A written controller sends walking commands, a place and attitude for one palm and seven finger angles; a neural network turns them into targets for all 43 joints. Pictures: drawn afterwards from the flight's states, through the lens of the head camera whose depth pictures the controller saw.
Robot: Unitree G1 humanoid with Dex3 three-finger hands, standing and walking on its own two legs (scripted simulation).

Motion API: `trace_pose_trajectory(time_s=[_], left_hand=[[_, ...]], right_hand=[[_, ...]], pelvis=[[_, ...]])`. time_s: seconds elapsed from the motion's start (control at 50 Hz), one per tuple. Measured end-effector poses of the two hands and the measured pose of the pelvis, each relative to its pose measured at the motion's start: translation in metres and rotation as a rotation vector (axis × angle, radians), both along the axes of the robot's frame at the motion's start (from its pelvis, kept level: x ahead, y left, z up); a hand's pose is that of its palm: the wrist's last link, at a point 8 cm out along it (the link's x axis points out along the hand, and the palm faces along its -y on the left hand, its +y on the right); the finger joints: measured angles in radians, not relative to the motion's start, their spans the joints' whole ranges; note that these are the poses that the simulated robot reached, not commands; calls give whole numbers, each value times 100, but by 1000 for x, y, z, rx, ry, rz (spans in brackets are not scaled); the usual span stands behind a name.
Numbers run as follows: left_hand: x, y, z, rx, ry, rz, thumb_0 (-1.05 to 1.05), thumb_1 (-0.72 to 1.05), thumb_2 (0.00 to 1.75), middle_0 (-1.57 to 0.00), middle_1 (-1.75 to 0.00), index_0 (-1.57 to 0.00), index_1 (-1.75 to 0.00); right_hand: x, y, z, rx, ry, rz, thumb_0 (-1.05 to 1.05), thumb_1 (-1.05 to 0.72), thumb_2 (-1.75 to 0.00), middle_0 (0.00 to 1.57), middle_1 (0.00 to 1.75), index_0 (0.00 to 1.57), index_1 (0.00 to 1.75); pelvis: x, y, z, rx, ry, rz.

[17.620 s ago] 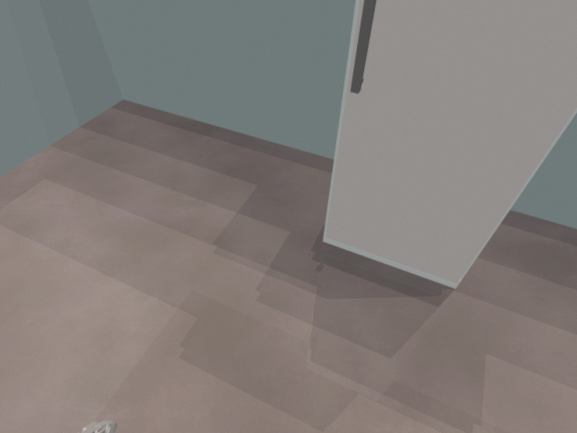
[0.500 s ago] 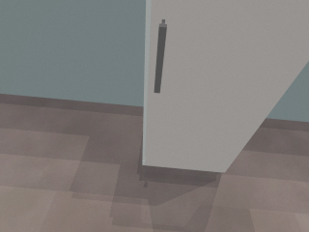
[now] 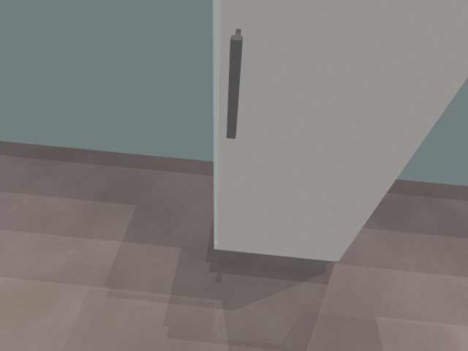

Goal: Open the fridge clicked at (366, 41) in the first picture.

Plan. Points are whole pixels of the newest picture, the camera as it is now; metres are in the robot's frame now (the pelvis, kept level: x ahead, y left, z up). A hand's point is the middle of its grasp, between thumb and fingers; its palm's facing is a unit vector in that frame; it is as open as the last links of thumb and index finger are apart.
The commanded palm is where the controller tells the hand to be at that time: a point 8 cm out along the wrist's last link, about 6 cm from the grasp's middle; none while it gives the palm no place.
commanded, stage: look again from close up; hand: left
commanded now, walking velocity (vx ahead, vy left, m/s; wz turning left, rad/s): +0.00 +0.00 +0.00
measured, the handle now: (234, 88) +0.63 +0.05 +0.14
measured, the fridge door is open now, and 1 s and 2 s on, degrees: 0 0 0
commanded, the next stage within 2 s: shuffle to correct the standing spot in 1.66 s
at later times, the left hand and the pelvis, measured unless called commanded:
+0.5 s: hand out of the picture -0.02 +0.13 -0.18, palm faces +0.05 -0.99 -0.11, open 7.3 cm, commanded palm none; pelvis +0.02 -0.01 +0.00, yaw +0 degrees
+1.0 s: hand out of the picture +0.01 +0.14 -0.18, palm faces +0.05 -0.99 -0.14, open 7.3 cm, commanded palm none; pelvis +0.04 -0.01 +0.00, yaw +0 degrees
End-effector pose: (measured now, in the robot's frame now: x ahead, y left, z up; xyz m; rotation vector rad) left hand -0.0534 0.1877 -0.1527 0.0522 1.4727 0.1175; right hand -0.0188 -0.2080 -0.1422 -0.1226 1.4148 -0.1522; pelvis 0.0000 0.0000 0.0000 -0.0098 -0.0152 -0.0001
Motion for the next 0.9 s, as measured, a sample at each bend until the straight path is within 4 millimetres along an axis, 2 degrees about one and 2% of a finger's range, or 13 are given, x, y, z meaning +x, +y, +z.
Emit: trace_pose_trajectory(time_s=[0.16,0.3,0.64,0.9], left_hand=[[22,1,1,15,-48,-11,0,91,90,-20,-30,-20,-30],[29,0,0,15,-51,-8,0,91,90,-20,-30,-20,-30],[34,-2,2,12,-8,6,0,91,90,-20,-30,-20,-30],[53,3,3,27,-16,3,0,91,90,-20,-30,-20,-30]], right_hand=[[-11,7,-3,33,32,-11,0,-91,-90,20,30,20,30],[-11,8,-3,37,48,-13,0,-91,-90,20,30,20,30],[20,-3,-1,3,28,13,1,-92,-90,20,30,20,30],[39,-8,-1,-6,18,25,1,-92,-90,20,30,20,30]], pelvis=[[1,-4,-1,1,7,1],[5,-6,-1,2,15,3],[23,-5,0,8,19,4],[38,-6,1,14,17,3]])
